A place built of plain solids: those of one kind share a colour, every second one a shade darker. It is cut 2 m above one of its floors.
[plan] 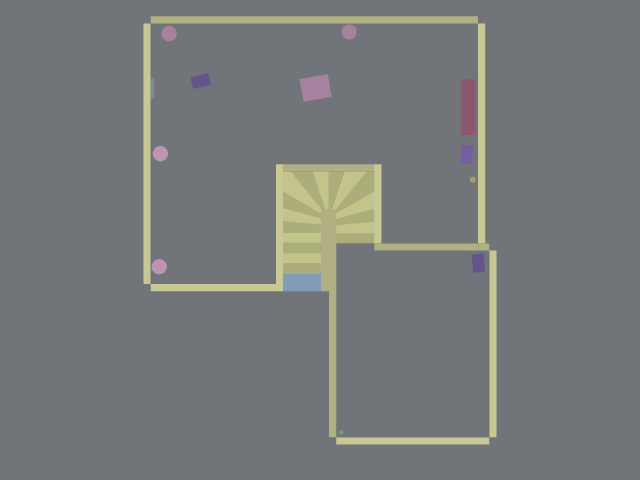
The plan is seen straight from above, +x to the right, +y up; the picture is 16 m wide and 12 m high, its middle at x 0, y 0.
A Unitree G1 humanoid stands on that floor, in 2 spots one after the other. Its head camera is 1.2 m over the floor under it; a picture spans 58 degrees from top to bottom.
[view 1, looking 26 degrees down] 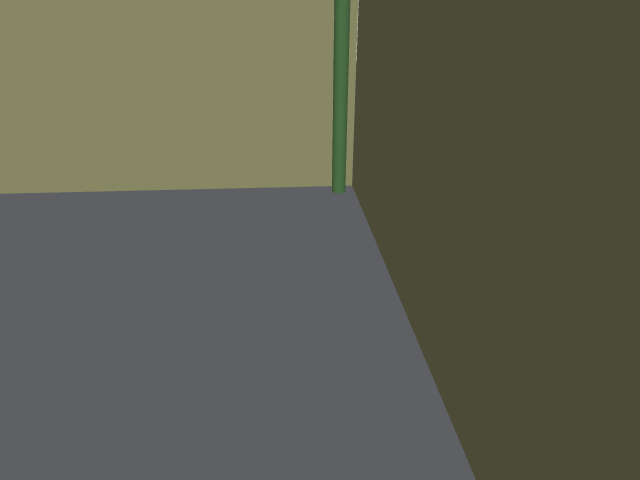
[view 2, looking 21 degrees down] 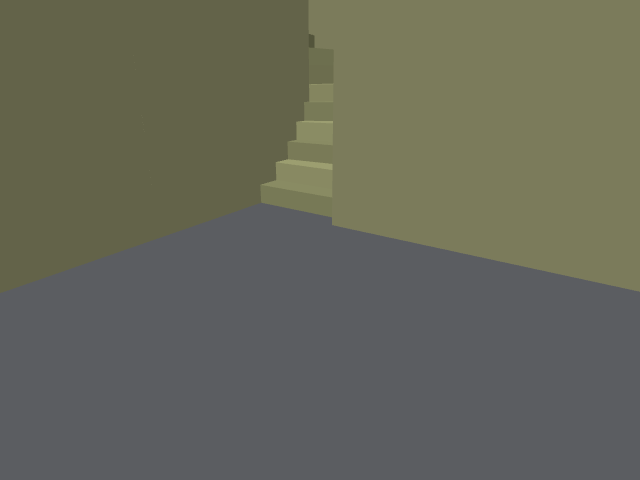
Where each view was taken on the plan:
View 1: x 0.92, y -1.45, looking -94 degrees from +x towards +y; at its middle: ground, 2.74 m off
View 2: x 3.22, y -3.20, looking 124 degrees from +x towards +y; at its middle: ground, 3.35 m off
